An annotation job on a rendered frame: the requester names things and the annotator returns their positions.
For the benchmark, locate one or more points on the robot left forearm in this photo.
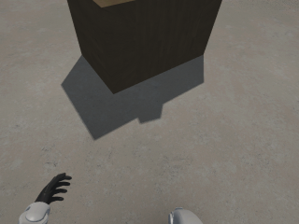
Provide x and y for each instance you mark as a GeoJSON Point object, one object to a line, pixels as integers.
{"type": "Point", "coordinates": [35, 213]}

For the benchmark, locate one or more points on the left robot hand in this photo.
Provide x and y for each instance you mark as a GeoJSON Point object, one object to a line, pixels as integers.
{"type": "Point", "coordinates": [45, 196]}

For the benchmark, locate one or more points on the robot right thigh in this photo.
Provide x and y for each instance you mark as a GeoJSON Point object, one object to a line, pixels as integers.
{"type": "Point", "coordinates": [183, 216]}

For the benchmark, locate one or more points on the pedestal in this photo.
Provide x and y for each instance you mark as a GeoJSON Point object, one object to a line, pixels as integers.
{"type": "Point", "coordinates": [129, 41]}

